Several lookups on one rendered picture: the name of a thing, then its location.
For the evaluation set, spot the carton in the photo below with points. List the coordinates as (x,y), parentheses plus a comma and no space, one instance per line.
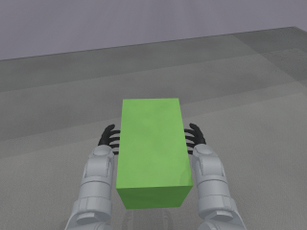
(153,168)

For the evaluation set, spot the robot left forearm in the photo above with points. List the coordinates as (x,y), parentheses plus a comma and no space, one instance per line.
(93,204)

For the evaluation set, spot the robot right forearm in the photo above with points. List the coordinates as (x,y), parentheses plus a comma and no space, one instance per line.
(214,201)

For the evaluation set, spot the right robot upper arm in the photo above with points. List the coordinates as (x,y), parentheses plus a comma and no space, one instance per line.
(212,224)

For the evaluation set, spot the left robot hand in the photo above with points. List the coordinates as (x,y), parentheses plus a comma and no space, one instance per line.
(105,140)

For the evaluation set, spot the right robot hand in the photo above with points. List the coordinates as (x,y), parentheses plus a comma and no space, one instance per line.
(197,139)

